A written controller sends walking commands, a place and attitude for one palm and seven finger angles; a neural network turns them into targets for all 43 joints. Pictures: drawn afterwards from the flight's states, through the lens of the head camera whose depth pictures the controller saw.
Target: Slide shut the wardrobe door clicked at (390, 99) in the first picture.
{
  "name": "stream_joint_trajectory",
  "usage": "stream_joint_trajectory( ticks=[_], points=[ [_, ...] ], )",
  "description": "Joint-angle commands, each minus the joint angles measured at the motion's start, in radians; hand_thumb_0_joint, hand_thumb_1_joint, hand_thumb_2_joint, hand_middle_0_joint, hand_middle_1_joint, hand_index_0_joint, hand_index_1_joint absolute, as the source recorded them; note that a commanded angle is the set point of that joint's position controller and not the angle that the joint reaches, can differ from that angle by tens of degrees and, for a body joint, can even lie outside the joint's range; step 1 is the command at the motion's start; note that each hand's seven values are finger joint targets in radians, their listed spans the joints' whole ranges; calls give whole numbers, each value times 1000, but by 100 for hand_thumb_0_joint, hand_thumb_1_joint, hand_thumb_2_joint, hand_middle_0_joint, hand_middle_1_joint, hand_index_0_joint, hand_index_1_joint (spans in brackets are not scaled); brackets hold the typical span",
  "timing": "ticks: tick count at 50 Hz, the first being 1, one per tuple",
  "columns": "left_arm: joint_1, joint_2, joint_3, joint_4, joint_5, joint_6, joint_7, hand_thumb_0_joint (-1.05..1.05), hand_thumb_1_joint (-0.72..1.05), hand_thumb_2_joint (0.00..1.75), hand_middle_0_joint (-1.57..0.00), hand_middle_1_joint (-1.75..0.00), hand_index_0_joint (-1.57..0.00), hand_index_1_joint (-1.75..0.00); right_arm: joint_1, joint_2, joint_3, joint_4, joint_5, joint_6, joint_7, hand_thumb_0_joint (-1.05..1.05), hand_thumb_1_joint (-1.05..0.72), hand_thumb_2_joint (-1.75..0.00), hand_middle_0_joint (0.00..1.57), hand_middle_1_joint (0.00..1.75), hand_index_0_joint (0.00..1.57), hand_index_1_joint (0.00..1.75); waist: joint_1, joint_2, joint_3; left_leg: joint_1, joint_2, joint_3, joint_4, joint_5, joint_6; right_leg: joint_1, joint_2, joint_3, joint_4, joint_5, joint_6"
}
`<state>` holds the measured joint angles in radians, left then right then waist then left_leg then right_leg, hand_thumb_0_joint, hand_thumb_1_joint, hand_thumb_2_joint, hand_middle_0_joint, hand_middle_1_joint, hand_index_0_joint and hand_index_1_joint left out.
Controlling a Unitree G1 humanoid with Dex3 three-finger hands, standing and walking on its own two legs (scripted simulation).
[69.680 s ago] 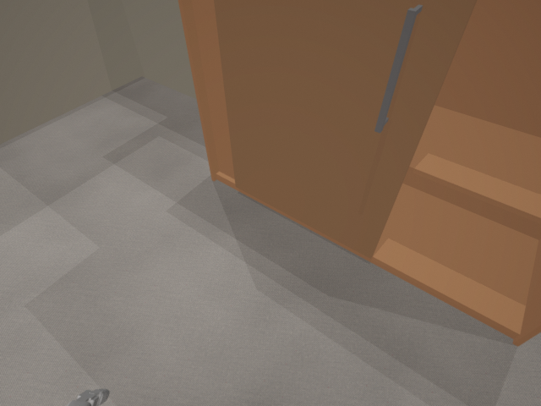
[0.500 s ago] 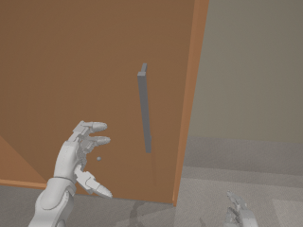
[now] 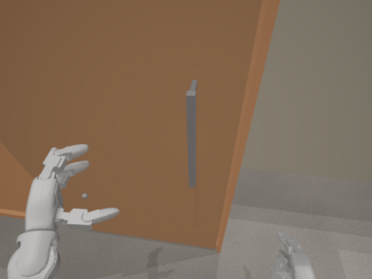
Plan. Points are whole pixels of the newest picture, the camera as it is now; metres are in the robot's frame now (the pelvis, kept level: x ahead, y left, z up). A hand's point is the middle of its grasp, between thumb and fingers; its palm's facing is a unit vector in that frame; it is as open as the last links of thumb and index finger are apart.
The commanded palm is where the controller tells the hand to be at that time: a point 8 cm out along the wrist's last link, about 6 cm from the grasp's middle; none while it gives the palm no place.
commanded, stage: draw the hand back to the body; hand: left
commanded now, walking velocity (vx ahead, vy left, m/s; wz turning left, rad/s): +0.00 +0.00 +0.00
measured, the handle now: (193, 142) +0.41 +0.04 +0.08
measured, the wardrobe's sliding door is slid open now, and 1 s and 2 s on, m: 0.01 0.01 0.01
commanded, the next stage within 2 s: step back with the hand held close in 0.78 s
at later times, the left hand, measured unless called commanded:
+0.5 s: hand (33, 188) +0.20 +0.28 +0.17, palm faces +0.49 -0.78 -0.39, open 8.0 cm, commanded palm +0.15 +0.31 +0.17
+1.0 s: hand (35, 190) +0.19 +0.27 +0.17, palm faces +0.48 -0.78 -0.41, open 7.4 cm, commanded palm +0.14 +0.30 +0.17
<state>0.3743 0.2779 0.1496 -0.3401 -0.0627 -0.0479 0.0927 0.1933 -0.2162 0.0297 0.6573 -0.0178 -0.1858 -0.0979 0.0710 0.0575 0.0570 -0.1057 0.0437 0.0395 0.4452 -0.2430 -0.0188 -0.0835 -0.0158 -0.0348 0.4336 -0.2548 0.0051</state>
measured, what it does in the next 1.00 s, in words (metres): stands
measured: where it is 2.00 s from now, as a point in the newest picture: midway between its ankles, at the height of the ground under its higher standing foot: outside the picture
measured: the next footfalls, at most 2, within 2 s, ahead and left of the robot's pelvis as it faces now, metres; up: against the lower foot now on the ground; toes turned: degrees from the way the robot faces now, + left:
none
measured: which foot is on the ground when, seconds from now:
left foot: down 0.00-1.00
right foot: down 0.00-1.00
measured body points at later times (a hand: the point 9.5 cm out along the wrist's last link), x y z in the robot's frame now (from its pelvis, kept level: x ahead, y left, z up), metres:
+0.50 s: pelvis +0.01 +0.01 +0.00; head -0.01 -0.01 +0.45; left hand +0.17 +0.32 +0.19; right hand +0.20 -0.21 -0.08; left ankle +0.01 +0.13 -0.74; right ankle -0.01 -0.12 -0.74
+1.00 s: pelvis +0.00 +0.00 +0.00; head -0.02 -0.02 +0.45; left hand +0.16 +0.31 +0.19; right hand +0.18 -0.22 -0.09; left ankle +0.01 +0.13 -0.74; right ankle -0.01 -0.12 -0.74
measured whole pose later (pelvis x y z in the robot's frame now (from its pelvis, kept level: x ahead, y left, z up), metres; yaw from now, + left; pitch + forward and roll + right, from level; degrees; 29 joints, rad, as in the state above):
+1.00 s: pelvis +0.00 +0.00 +0.00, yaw -1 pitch -5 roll -1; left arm 0.43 0.35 0.38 -0.37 -0.06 -0.11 0.11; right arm 0.19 -0.23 0.02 0.66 -0.01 -0.11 -0.08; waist 0.07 0.08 0.03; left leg -0.12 0.06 0.04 0.43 -0.23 -0.02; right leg -0.07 0.01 -0.03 0.36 -0.21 0.00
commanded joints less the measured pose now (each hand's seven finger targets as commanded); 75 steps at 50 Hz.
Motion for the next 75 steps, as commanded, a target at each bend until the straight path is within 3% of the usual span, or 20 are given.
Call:
stream_joint_trajectory(
  ticks=[1, 8, 11, 20, 23, 31, 34, 38, 41, 45, 46, 47, 49, 53, 56, 60, 66, 69, 71, 75],
  points=[
    [-90, 176, 140, -229, 2, -72, 27, 0, 21, 57, -22, -70, -22, -70, -129, -108, -42, -146, 1, -46, -4, 0, -90, -90, 20, 30, 20, 30, -4, -8, -94, 52, -19, 9, -97, 158, 30, -8, 20, 3, -112, 131, -10],
    [-52, 204, 209, -242, -5, -74, 29, 0, 47, 69, -22, -55, -22, -55, -128, -111, -49, -143, 2, -30, 3, 0, -90, -90, 20, 30, 20, 30, 1, -26, -79, 50, -12, 6, -111, 222, 26, 21, 25, -3, -110, 184, -10],
    [-40, 233, 246, -255, -4, -72, 30, 0, 57, 74, -21, -49, -21, -49, -129, -116, -54, -141, 4, -28, 7, 0, -90, -90, 20, 30, 20, 30, 6, 21, -86, 59, -12, 9, -109, 243, 23, 28, 26, 2, -114, 195, -11],
    [-27, 278, 335, -273, -15, -77, 41, 0, 90, 90, -20, -30, -20, -30, -123, -119, -63, -135, 8, -18, 5, 0, -90, -90, 20, 30, 20, 30, 10, 25, -94, 68, -11, 8, -107, 274, 20, 33, 28, 2, -117, 213, -12],
    [-28, 227, 282, -241, -17, -71, 34, 0, 90, 90, -20, -30, -20, -30, -119, -120, -62, -128, 10, -16, 7, 0, -90, -90, 20, 30, 20, 30, -3, 1, -59, 65, -8, 7, -113, 257, 21, 14, 28, -3, -126, 196, -8],
    [-33, 271, 316, -264, -12, -78, 40, 0, 90, 90, -20, -30, -20, -30, -128, -121, -65, -129, 5, -20, 6, 0, -90, -90, 20, 30, 20, 30, 10, 5, -84, 70, -16, 11, -108, 252, 24, 37, 29, 3, -133, 208, -12],
    [-43, 262, 310, -263, -13, -80, 41, 0, 90, 90, -20, -30, -20, -30, -135, -113, -60, -130, 5, -17, 4, 0, -90, -90, 20, 30, 20, 30, 8, 31, -61, 65, -18, 13, -113, 222, 22, 24, 27, 5, -141, 183, -12],
    [-37, 256, 309, -252, -16, -83, 39, 0, 90, 90, -20, -30, -20, -30, -136, -113, -61, -131, 5, -16, 1, 0, -90, -90, 20, 30, 20, 30, 6, -1, -53, 63, -19, 15, -115, 195, 25, 20, 29, 5, -152, 162, -10],
    [-38, 269, 319, -256, -12, -85, 40, 0, 90, 90, -20, -30, -20, -30, -138, -114, -63, -126, 5, -21, 0, 0, -90, -90, 20, 30, 20, 30, 8, 34, -61, 71, -20, 22, -113, 191, 25, 22, 27, 10, -155, 166, -10],
    [-47, 257, 309, -241, -14, -89, 40, 0, 90, 90, -20, -30, -20, -30, -135, -114, -64, -121, 4, -20, 0, 0, -90, -90, 20, 30, 20, 30, 4, 0, -61, 72, -21, 23, -112, 201, 28, 20, 28, 7, -155, 174, -8],
    [-249, 433, 456, -297, 2, -132, 54, 0, 90, 90, -20, -30, -20, -30, -146, -121, -39, -176, 24, 8, 11, 0, -90, -90, 20, 30, 20, 30, -31, 57, 25, -17, -14, 13, -82, 90, 26, -81, -8, 85, -187, 183, -11],
    [-98, 308, 360, -226, -1, -131, 40, 0, 90, 90, -20, -30, -20, -30, -150, -116, -49, -150, 12, 25, 7, 0, -90, -90, 20, 30, 20, 30, -39, -47, 15, -41, -10, 6, -39, 68, 34, -146, -39, 99, -198, 204, -14],
    [22, 253, 313, -208, 5, -122, 32, 0, 90, 90, -20, -30, -20, -30, -131, -116, -57, -179, 12, 46, 10, 0, -90, -90, 20, 30, 20, 30, -39, -108, -72, -24, -11, 15, 14, 101, 38, -157, -74, 122, -178, 255, -19],
    [89, 282, 337, -267, 5, -121, 48, 0, 90, 90, -20, -30, -20, -30, -121, -121, -68, -207, 18, 74, -1, 0, -90, -90, 20, 30, 20, 30, -41, -63, -197, -18, 5, 16, 37, 203, 34, -137, -90, 105, -93, 346, -16],
    [111, 341, 398, -313, 4, -123, 64, 0, 90, 90, -20, -30, -20, -30, -127, -127, -75, -224, 18, 91, -15, 0, -90, -90, 20, 30, 20, 30, -37, -49, -232, -24, 21, -1, 29, 308, 34, -126, -66, 77, -37, 377, -7],
    [132, 330, 400, -340, -2, -125, 74, 0, 90, 90, -20, -30, -20, -30, -120, -127, -74, -249, 21, 105, -24, 0, -90, -90, 20, 30, 20, 30, -35, -1, -230, -81, 50, -24, 2, 364, 40, -107, -28, 57, 29, 341, 6],
    [125, 315, 402, -327, 9, -150, 84, 0, 90, 90, -20, -30, -20, -30, -106, -146, -76, -246, 19, 87, -27, 0, -90, -90, 20, 30, 20, 30, -38, 53, -167, -285, 87, -73, -76, 41, 67, -79, -2, 66, 87, 164, 10],
    [107, 287, 383, -327, 18, -169, 87, 0, 90, 90, -20, -30, -20, -30, -92, -142, -72, -242, 23, 71, -24, 0, -90, -90, 20, 30, 20, 30, -50, 16, -141, -372, 86, -81, -80, -153, 76, -85, -12, 84, 96, 116, 6],
    [79, 310, 405, -353, 29, -186, 92, 0, 90, 90, -20, -30, -20, -30, -92, -151, -75, -240, 18, 58, -25, 0, -90, -90, 20, 30, 20, 30, -51, 42, -125, -442, 91, -108, -103, -288, 86, -71, -6, 91, 109, 58, 5],
    [48, 283, 398, -372, 47, -220, 99, 0, 90, 90, -20, -30, -20, -30, -77, -144, -72, -234, 17, 27, -25, 0, -90, -90, 20, 30, 20, 30, -55, 86, -121, -547, 118, -145, -133, -428, 107, -29, 14, 78, 192, 19, 8]
  ],
)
